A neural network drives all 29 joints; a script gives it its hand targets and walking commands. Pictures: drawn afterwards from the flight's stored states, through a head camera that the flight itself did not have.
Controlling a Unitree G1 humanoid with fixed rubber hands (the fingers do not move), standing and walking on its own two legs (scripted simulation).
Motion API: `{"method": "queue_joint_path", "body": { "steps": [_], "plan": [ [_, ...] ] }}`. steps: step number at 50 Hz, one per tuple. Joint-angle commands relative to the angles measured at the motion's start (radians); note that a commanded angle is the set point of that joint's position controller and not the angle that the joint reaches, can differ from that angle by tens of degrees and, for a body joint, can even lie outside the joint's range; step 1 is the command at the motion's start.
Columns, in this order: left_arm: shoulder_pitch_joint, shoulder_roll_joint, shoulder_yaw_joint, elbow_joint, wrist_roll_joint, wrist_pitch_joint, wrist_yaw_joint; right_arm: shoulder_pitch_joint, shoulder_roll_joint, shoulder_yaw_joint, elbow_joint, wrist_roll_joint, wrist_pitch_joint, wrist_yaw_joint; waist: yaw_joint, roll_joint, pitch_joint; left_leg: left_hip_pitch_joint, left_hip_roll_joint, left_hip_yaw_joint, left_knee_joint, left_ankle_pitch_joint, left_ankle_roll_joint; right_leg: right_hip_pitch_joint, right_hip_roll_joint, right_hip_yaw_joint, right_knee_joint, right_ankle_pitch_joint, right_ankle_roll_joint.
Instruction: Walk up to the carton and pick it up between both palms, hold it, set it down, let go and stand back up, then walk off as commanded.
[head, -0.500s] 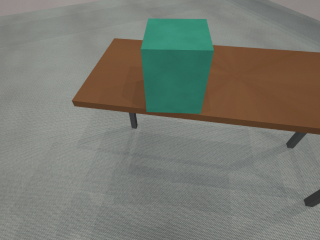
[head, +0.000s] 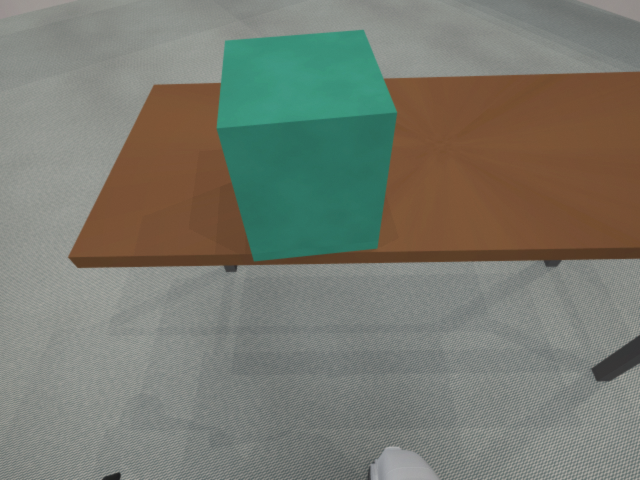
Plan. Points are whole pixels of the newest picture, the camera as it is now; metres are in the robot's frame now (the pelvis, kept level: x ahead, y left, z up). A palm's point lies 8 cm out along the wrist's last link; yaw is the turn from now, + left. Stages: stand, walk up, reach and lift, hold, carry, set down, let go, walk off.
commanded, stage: walk up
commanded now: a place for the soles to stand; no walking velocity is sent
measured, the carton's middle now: (306, 151) +0.54 +0.01 +0.10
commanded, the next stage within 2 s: none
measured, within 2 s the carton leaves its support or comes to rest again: neither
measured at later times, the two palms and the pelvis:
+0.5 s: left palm (104, 444) +0.20 +0.32 -0.12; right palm (557, 452) +0.15 -0.29 -0.09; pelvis +0.12 +0.01 +0.00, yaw -2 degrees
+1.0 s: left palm (142, 375) +0.28 +0.28 -0.10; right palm (536, 382) +0.25 -0.31 -0.11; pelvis +0.17 -0.01 +0.01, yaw -3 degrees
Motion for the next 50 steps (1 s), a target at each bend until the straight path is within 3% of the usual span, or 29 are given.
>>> {"method": "queue_joint_path", "body": {
  "steps": [1,2,3,5,8,10,13,15,16,17,18,19,20,22,25,26,27,28,29,30,31,33,35,36,40,41,46,47,50],
  "plan": [
    [0.219,0.303,0.111,-0.032,0.004,-0.050,0.037,0.017,-0.157,-0.039,-0.128,0.010,-0.015,-0.003,0.147,-0.254,-0.131,-0.448,0.073,-0.020,0.465,0.274,0.084,0.517,-0.058,0.228,-0.193,-0.119,-0.092],
    [0.267,0.378,0.117,-0.052,-0.013,-0.053,0.047,0.026,-0.164,-0.033,-0.145,0.023,-0.005,-0.003,0.153,-0.364,-0.194,-0.575,-0.050,-0.096,0.587,-0.155,0.049,0.537,-0.285,0.692,-0.379,-0.177,-0.215],
    [0.188,0.359,0.117,-0.086,-0.030,-0.050,0.052,-0.003,-0.245,-0.043,-0.124,0.014,0.004,-0.014,0.134,-0.237,-0.167,-0.532,0.007,-0.186,0.681,-0.172,0.056,0.392,-0.303,0.743,-0.441,-0.356,-0.262],
    [0.079,0.302,0.095,-0.120,-0.032,-0.049,0.057,0.022,-0.250,-0.049,-0.079,0.029,0.008,-0.006,0.077,-0.090,-0.040,-0.514,0.064,-0.198,0.674,-0.067,0.030,0.299,-0.270,0.522,-0.404,-0.363,-0.249],
    [0.023,0.265,0.082,-0.118,-0.027,-0.058,0.060,0.068,-0.231,-0.046,-0.033,0.016,0.013,0.009,0.037,-0.114,0.049,-0.387,0.107,-0.177,0.510,-0.001,0.016,0.028,-0.189,0.296,-0.405,-0.252,-0.200],
    [-0.001,0.284,0.086,-0.146,-0.016,-0.059,0.055,0.082,-0.213,-0.042,-0.040,0.027,0.006,0.022,0.021,-0.213,0.016,-0.357,0.106,-0.157,0.346,-0.025,0.014,0.011,-0.160,0.218,-0.372,-0.223,-0.197],
    [0.001,0.247,0.064,-0.155,-0.020,-0.049,0.062,0.042,-0.187,-0.040,-0.022,0.011,0.001,0.004,0.043,-0.139,-0.034,-0.246,0.076,-0.113,0.182,0.076,0.027,-0.003,-0.141,0.183,-0.279,-0.056,-0.170],
    [-0.042,0.223,0.050,-0.168,-0.027,-0.031,0.067,0.122,-0.167,-0.040,0.010,0.006,-0.015,-0.020,-0.009,-0.107,-0.113,-0.058,0.025,-0.083,0.017,0.263,0.029,-0.064,-0.092,0.110,-0.076,0.065,-0.115],
    [-0.043,0.158,0.035,-0.165,-0.036,-0.021,0.069,0.137,-0.214,-0.048,0.022,0.003,-0.023,-0.034,-0.033,0.065,-0.107,-0.068,0.097,-0.200,-0.115,0.190,0.042,-0.079,-0.014,0.040,0.092,-0.016,-0.063],
    [-0.007,0.109,0.019,-0.159,-0.047,-0.009,0.068,0.037,-0.294,-0.057,-0.014,-0.002,-0.036,-0.041,0.003,0.256,-0.076,-0.150,0.310,-0.552,-0.262,-0.006,0.110,-0.139,0.124,0.015,0.222,-0.201,0.006],
    [0.038,0.178,0.034,-0.122,-0.040,0.001,0.078,-0.057,-0.333,-0.057,-0.017,0.001,-0.030,-0.035,0.019,0.283,-0.054,-0.275,0.416,-0.653,-0.323,-0.120,0.229,-0.054,0.098,0.072,0.335,-0.320,0.018],
    [0.049,0.219,0.036,-0.100,-0.041,0.005,0.082,-0.090,-0.312,-0.058,-0.043,0.010,-0.025,-0.031,0.032,0.190,-0.053,-0.263,0.398,-0.627,-0.295,-0.154,0.233,-0.067,0.084,0.121,0.374,-0.334,0.000],
    [0.059,0.205,0.041,-0.080,-0.046,0.001,0.083,-0.108,-0.287,-0.052,-0.036,0.008,-0.023,-0.035,0.041,0.228,-0.023,-0.248,0.342,-0.511,-0.264,-0.050,0.218,-0.085,0.074,0.103,0.350,-0.297,0.008],
    [0.070,0.205,0.042,-0.044,-0.031,0.004,0.075,-0.069,-0.281,-0.049,-0.025,0.006,-0.022,-0.042,0.006,0.217,-0.096,-0.128,0.299,-0.445,-0.206,0.008,0.204,-0.097,0.061,0.110,0.253,-0.276,0.006],
    [0.046,0.185,0.039,-0.026,-0.026,-0.005,0.075,-0.103,-0.265,-0.033,-0.021,0.002,-0.012,-0.042,0.019,0.239,-0.090,-0.168,0.262,-0.319,-0.098,0.352,0.193,0.026,0.061,0.017,0.066,-0.219,0.014],
    [0.112,0.177,0.034,-0.007,-0.024,-0.009,0.079,-0.132,-0.262,-0.027,-0.023,0.008,-0.005,-0.042,0.060,0.233,-0.129,-0.190,0.248,-0.258,-0.027,0.419,0.168,0.136,0.078,-0.014,-0.057,-0.123,0.011],
    [0.099,0.165,0.041,0.008,-0.014,-0.008,0.080,-0.143,-0.218,-0.019,-0.028,0.019,-0.006,-0.046,0.061,0.193,-0.161,-0.232,0.223,-0.228,0.016,0.399,0.128,0.204,0.078,-0.020,-0.132,-0.010,-0.008],
    [0.059,0.197,0.045,-0.008,-0.001,-0.014,0.085,-0.132,-0.208,-0.005,-0.013,0.024,-0.003,-0.048,0.048,0.147,-0.111,-0.314,0.191,-0.206,0.060,0.383,0.084,0.263,0.053,0.059,-0.184,0.069,-0.013],
    [0.024,0.235,0.046,-0.016,0.004,-0.029,0.086,-0.136,-0.142,0.009,-0.022,0.033,0.001,-0.049,0.031,-0.037,-0.130,-0.361,0.103,-0.141,0.177,0.251,0.025,0.225,-0.105,0.331,-0.271,0.106,-0.072],
    [-0.050,0.291,0.049,-0.016,-0.007,-0.026,0.081,-0.120,-0.168,-0.001,0.004,0.036,0.015,-0.053,0.005,-0.107,-0.046,-0.315,0.035,-0.122,0.170,-0.045,0.011,0.085,-0.186,0.389,-0.269,0.072,-0.161],
    [-0.054,0.279,0.050,-0.024,-0.012,-0.023,0.079,-0.122,-0.181,-0.010,0.026,0.035,0.014,-0.054,0.013,-0.088,-0.068,-0.226,0.032,-0.132,0.196,-0.090,0.022,0.014,-0.206,0.415,-0.250,0.083,-0.207],
    [-0.106,0.193,0.017,-0.009,-0.026,-0.021,0.078,-0.087,-0.193,-0.001,0.077,0.042,-0.006,-0.056,-0.020,-0.036,-0.135,-0.124,0.082,-0.164,-0.027,0.183,0.042,0.067,-0.102,0.195,-0.148,0.257,-0.116],
    [-0.086,0.163,0.014,0.011,-0.036,-0.010,0.081,-0.163,-0.249,-0.006,0.069,0.033,-0.031,-0.056,0.029,0.039,-0.171,-0.122,0.219,-0.316,-0.073,0.398,0.098,0.103,0.031,0.081,-0.004,0.268,-0.010],
    [-0.069,0.171,0.011,0.028,-0.030,-0.007,0.082,-0.186,-0.247,-0.002,0.082,0.021,-0.031,-0.056,0.044,0.006,-0.169,-0.146,0.238,-0.321,-0.048,0.497,0.127,0.153,0.025,0.093,-0.017,0.235,-0.005],
    [-0.061,0.204,0.012,0.073,-0.042,-0.011,0.084,-0.209,-0.212,0.015,0.105,0.035,-0.019,-0.063,0.042,0.030,-0.198,-0.107,0.130,-0.165,0.020,0.552,0.052,0.216,-0.033,0.130,-0.083,0.506,-0.042],
    [-0.088,0.200,0.005,0.068,-0.041,-0.010,0.085,-0.212,-0.213,0.017,0.124,0.032,-0.013,-0.065,0.037,-0.017,-0.199,-0.113,0.120,-0.156,0.035,0.553,0.049,0.227,-0.039,0.121,-0.082,0.573,-0.049],
    [-0.149,0.182,-0.001,0.094,-0.036,-0.003,0.086,-0.276,-0.176,0.026,0.159,0.036,0.004,-0.056,0.035,0.000,-0.187,-0.066,0.118,-0.164,-0.045,0.366,0.031,0.175,-0.045,0.156,-0.191,0.355,-0.040],
    [-0.164,0.191,-0.004,0.094,-0.032,-0.005,0.086,-0.279,-0.183,0.025,0.163,0.036,0.007,-0.054,0.029,-0.057,-0.169,-0.059,0.119,-0.149,-0.063,0.385,0.026,0.196,-0.043,0.158,-0.202,0.400,-0.043],
    [-0.169,0.186,-0.005,0.113,-0.028,-0.001,0.086,-0.311,-0.194,0.019,0.175,0.029,0.009,-0.055,0.033,-0.019,-0.166,-0.057,0.116,-0.133,-0.087,0.370,0.021,0.211,-0.041,0.159,-0.237,0.402,-0.026]
  ]
}}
